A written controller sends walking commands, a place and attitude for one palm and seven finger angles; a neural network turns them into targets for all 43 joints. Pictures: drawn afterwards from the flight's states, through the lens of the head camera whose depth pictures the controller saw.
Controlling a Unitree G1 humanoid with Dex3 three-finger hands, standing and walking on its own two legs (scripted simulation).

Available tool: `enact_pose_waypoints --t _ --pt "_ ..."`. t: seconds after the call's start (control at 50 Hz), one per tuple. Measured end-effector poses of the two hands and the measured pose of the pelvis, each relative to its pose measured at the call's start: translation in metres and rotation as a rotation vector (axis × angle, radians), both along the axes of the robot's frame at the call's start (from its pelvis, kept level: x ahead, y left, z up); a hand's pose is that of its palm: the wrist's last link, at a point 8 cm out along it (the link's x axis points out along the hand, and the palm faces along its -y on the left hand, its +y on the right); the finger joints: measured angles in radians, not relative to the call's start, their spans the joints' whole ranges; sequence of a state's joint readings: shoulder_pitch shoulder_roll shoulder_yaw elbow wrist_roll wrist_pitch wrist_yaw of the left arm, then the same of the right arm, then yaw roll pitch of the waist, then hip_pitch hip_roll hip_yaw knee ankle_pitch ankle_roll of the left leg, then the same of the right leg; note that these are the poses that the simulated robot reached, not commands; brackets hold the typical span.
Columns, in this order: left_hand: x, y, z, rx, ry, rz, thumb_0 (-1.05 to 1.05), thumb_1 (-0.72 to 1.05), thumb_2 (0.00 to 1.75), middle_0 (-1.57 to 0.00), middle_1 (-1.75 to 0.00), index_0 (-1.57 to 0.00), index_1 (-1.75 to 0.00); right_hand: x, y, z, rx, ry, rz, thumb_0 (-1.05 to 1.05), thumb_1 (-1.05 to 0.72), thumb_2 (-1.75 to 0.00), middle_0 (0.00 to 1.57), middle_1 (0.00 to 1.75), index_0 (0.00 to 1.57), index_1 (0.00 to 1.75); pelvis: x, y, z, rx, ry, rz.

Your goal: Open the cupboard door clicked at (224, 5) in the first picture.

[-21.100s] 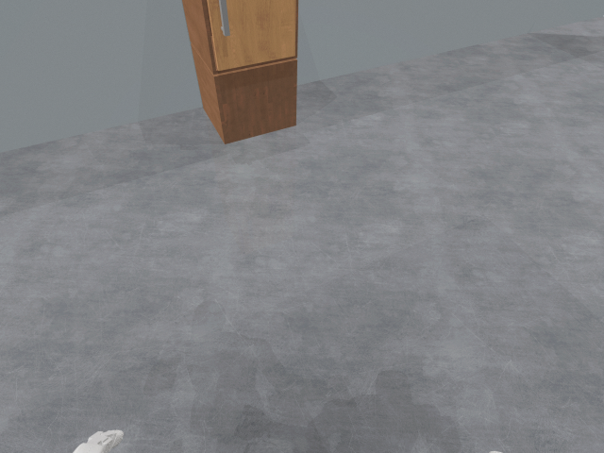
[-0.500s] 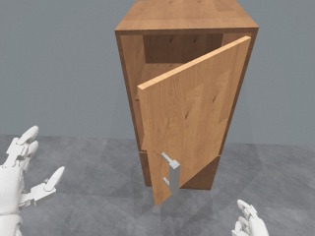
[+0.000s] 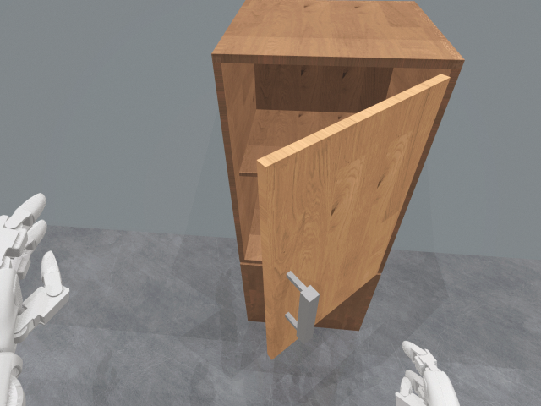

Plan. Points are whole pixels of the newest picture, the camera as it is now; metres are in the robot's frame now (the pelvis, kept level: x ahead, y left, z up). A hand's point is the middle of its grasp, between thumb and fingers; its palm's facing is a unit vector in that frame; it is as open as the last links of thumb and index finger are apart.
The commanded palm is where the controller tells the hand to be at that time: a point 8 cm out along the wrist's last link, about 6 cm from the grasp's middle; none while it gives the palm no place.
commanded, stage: step back with the hand held close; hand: left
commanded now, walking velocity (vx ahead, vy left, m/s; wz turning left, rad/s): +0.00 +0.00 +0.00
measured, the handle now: (298, 308) +0.33 +0.00 -0.10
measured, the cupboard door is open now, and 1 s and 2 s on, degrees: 44 44 44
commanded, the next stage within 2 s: stop stepping back and stand still in 1.70 s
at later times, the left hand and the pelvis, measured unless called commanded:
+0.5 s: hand (46, 306) +0.16 +0.27 +0.16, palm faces +0.36 -0.77 -0.53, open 7.4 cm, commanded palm +0.11 +0.31 +0.17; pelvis -0.04 +0.01 +0.00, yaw -1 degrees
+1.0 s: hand out of the picture +0.08 +0.27 +0.16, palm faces +0.46 -0.74 -0.49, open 7.4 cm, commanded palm +0.02 +0.31 +0.17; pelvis -0.12 +0.00 -0.02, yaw +2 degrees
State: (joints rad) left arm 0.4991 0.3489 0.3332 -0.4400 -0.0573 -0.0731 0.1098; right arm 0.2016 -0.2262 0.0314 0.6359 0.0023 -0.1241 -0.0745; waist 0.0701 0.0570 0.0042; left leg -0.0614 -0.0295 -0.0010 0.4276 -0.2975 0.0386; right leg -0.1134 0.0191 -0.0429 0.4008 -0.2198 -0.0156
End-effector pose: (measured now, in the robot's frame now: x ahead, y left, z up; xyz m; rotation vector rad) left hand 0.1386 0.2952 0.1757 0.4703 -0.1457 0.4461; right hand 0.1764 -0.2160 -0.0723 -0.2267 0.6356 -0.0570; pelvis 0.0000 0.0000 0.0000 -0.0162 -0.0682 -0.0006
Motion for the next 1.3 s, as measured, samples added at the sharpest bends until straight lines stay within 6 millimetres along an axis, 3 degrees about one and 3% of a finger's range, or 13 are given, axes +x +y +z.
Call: enact_pose_waypoints --t 0.18,0.3,0.38,0.52,0.74,0.94,1.1,1.24,1.3 --pt "0.006 0.011 -0.002 0.010 0.003 0.014 0.01 0.89 0.90 -0.21 -0.31 -0.21 -0.30 -0.005 0.005 -0.002 0.014 0.028 -0.004 0.02 -0.90 -0.90 0.20 0.30 0.20 0.30 -0.007 0.002 0.001 -0.001 0.020 0.000" --pt "0.011 0.009 -0.012 0.032 0.064 -0.028 0.02 0.89 0.90 -0.21 -0.31 -0.21 -0.30 -0.020 -0.008 -0.003 -0.023 0.072 -0.051 0.01 -0.90 -0.90 0.20 0.30 0.21 0.30 -0.015 0.005 0.001 -0.001 0.064 -0.008" --pt "0.006 0.002 -0.006 0.073 0.071 -0.088 0.02 0.89 0.90 -0.21 -0.31 -0.21 -0.30 -0.031 -0.017 -0.004 -0.043 0.093 -0.091 0.02 -0.90 -0.90 0.20 0.30 0.21 0.30 -0.023 0.009 -0.001 0.003 0.078 -0.011" --pt "-0.018 0.012 0.006 0.145 0.033 -0.083 0.01 0.88 0.90 -0.21 -0.31 -0.21 -0.30 -0.054 -0.020 -0.004 -0.043 0.087 -0.140 0.02 -0.90 -0.90 0.20 0.30 0.20 0.30 -0.042 0.012 -0.005 0.007 0.075 -0.016" --pt "-0.065 0.015 -0.013 0.117 -0.006 -0.032 0.02 0.88 0.90 -0.21 -0.31 -0.21 -0.30 -0.094 -0.013 -0.007 -0.060 0.056 -0.098 0.01 -0.90 -0.90 0.20 0.30 0.20 0.30 -0.083 0.012 -0.015 0.005 0.051 -0.007" --pt "-0.091 0.008 0.003 0.189 -0.126 -0.046 0.01 0.88 0.90 -0.21 -0.31 -0.21 -0.30 -0.127 -0.017 -0.017 -0.073 0.082 -0.070 0.02 -0.90 -0.90 0.20 0.30 0.21 0.30 -0.109 0.004 -0.022 0.007 0.051 0.030" --pt "-0.104 0.012 -0.002 0.178 -0.110 -0.076 0.01 0.88 0.90 -0.21 -0.31 -0.21 -0.30 -0.150 -0.020 -0.018 -0.090 0.109 -0.089 0.02 -0.90 -0.90 0.20 0.30 0.21 0.30 -0.128 0.008 -0.023 0.002 0.066 0.037" --pt "-0.135 0.016 0.008 0.250 -0.116 -0.025 0.01 0.88 0.90 -0.21 -0.31 -0.22 -0.30 -0.154 -0.014 -0.023 -0.079 0.115 -0.053 0.02 -0.90 -0.90 0.20 0.30 0.21 0.30 -0.135 0.000 -0.023 -0.023 0.104 0.077" --pt "-0.146 0.012 0.001 0.202 -0.086 0.027 0.01 0.88 0.90 -0.21 -0.31 -0.21 -0.30 -0.150 -0.011 -0.023 -0.070 0.097 -0.014 0.02 -0.90 -0.90 0.20 0.30 0.21 0.30 -0.143 -0.009 -0.021 -0.008 0.156 0.045"
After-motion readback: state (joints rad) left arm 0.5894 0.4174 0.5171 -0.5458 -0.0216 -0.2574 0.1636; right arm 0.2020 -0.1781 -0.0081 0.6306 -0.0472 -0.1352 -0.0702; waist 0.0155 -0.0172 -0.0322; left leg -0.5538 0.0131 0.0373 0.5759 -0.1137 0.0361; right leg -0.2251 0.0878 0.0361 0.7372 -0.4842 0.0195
